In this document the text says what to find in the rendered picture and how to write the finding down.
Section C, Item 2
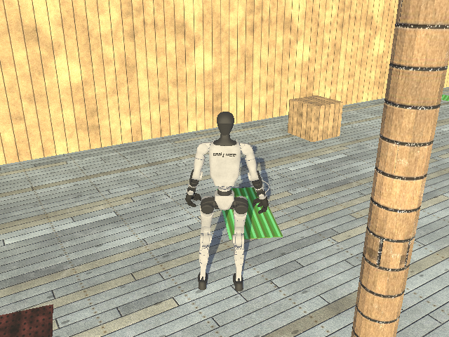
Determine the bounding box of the robot left hand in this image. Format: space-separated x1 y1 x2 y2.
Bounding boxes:
185 193 201 207

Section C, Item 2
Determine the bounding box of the right robot upper arm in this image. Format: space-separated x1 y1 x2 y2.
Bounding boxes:
240 143 259 181

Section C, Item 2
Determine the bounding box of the robot torso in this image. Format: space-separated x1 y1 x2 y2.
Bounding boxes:
208 139 241 211

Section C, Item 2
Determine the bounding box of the left robot upper arm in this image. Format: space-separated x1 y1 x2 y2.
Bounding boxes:
192 142 210 180

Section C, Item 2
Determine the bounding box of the right robot forearm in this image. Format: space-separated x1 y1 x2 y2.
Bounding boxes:
252 171 267 199

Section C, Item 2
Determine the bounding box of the robot right foot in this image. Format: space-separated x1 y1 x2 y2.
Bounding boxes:
233 273 243 291

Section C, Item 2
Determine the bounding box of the left robot forearm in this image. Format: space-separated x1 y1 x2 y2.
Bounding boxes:
187 169 199 195

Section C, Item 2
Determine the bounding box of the robot right hand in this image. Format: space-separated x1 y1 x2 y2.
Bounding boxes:
253 197 269 214

